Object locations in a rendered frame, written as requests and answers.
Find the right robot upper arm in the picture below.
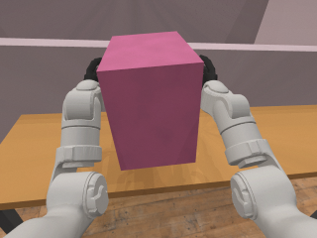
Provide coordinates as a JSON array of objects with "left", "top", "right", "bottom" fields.
[{"left": 230, "top": 165, "right": 317, "bottom": 238}]

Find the left robot upper arm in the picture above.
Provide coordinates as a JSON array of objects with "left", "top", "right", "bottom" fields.
[{"left": 3, "top": 171, "right": 109, "bottom": 238}]

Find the table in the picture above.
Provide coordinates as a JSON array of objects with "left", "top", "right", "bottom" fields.
[{"left": 0, "top": 104, "right": 317, "bottom": 234}]

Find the carton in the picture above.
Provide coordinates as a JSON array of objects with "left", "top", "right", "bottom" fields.
[{"left": 96, "top": 31, "right": 204, "bottom": 171}]

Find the left robot hand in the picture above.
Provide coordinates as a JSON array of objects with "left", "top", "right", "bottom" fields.
[{"left": 83, "top": 58, "right": 102, "bottom": 82}]

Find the right robot forearm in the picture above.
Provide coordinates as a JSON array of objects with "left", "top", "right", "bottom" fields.
[{"left": 200, "top": 80, "right": 297, "bottom": 205}]

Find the left robot forearm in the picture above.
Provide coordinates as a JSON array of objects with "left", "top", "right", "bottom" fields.
[{"left": 46, "top": 79, "right": 104, "bottom": 209}]

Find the right robot hand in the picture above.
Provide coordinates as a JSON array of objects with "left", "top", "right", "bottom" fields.
[{"left": 199, "top": 55, "right": 218, "bottom": 90}]

